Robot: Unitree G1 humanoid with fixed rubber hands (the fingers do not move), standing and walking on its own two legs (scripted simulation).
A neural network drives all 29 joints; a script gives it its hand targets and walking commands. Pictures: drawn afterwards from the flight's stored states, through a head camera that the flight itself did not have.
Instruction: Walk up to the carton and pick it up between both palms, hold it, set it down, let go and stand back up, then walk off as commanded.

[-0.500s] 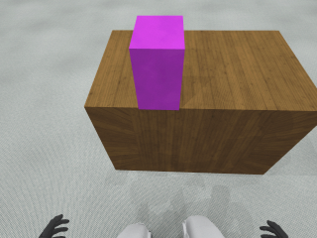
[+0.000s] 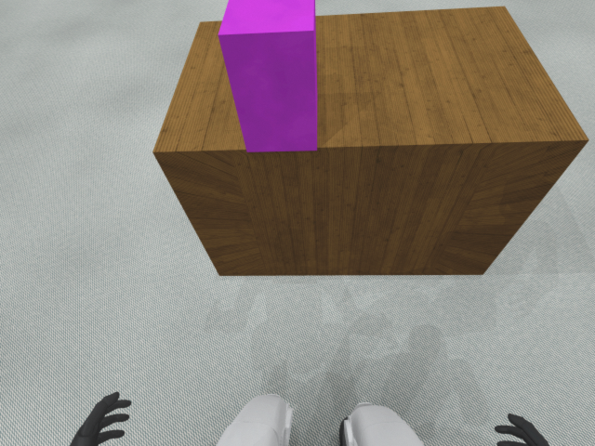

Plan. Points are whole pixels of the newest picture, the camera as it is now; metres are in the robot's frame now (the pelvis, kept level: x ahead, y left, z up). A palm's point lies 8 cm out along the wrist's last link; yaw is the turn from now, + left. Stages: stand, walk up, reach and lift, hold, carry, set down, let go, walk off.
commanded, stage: walk off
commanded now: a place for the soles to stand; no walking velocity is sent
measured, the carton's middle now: (278, 71) +0.79 +0.04 +0.02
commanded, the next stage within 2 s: none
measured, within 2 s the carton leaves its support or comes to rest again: neither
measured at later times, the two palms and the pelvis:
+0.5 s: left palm out of the picture -0.04 +0.31 -0.08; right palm out of the picture -0.05 -0.29 -0.11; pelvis -0.13 +0.01 +0.00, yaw +0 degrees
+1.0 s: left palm out of the picture -0.12 +0.33 -0.09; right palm out of the picture -0.17 -0.26 -0.12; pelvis -0.24 +0.03 -0.01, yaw +0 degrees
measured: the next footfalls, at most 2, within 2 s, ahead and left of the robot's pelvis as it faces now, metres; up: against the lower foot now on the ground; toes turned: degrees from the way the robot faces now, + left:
left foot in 0.12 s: +0.05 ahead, +0.15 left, +0.00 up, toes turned -9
right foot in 0.46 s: -0.09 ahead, -0.08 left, +0.00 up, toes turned +4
